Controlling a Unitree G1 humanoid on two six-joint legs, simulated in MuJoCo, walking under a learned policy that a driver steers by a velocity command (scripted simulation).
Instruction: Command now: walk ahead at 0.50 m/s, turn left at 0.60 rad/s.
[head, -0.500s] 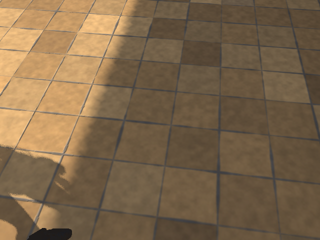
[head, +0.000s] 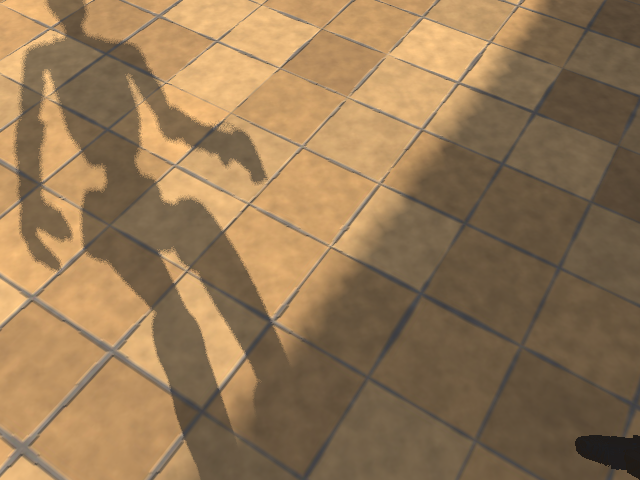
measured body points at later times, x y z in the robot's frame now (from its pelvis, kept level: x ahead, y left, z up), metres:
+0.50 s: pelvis +0.30 -0.03 +0.00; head +0.33 -0.03 +0.45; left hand +0.51 +0.20 -0.08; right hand +0.32 -0.33 -0.12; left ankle +0.10 +0.07 -0.71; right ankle +0.42 -0.12 -0.72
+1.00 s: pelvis +0.59 -0.03 +0.01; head +0.62 -0.02 +0.46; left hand +0.73 +0.24 -0.11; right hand +0.72 -0.33 -0.05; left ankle +0.72 +0.06 -0.72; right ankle +0.43 -0.12 -0.68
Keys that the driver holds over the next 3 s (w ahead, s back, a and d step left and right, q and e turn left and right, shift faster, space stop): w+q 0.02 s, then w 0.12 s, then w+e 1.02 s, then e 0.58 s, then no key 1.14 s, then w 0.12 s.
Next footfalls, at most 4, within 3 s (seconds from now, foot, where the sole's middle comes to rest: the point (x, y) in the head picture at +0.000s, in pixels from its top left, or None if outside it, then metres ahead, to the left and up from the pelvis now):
0.50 right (406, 461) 0.46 -0.13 -0.75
0.96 left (326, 325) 0.76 0.04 -0.75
1.44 right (465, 292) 0.86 -0.28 -0.75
1.88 left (390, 240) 1.01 -0.10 -0.75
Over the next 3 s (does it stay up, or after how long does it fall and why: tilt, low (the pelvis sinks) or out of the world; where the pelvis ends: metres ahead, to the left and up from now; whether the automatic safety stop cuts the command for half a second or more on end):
stays up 0.87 -0.15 0.02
